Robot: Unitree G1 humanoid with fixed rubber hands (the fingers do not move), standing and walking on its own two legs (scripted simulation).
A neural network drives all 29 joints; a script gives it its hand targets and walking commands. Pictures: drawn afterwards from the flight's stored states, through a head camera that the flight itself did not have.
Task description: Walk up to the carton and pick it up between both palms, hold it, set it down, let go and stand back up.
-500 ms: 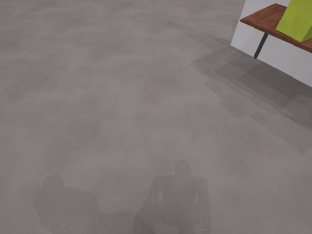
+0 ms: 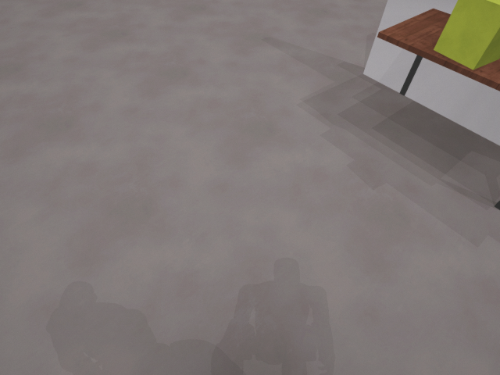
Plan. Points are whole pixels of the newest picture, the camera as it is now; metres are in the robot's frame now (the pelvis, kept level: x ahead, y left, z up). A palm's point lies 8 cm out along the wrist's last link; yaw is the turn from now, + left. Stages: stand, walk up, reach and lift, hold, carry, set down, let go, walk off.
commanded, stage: stand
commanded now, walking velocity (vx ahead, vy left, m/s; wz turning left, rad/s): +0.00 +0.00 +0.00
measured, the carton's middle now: (481, 27) +1.47 -1.00 -0.09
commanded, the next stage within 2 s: none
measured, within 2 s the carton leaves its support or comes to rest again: neither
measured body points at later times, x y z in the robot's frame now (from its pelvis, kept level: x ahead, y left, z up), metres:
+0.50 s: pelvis +0.01 +0.00 +0.00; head +0.02 +0.01 +0.45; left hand -0.02 +0.20 -0.17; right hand -0.02 -0.19 -0.16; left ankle +0.01 +0.12 -0.74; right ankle +0.01 -0.12 -0.74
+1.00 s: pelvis +0.02 +0.00 +0.00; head +0.03 +0.01 +0.45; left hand +0.01 +0.20 -0.17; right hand +0.00 -0.19 -0.16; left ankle +0.01 +0.12 -0.74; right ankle +0.01 -0.12 -0.74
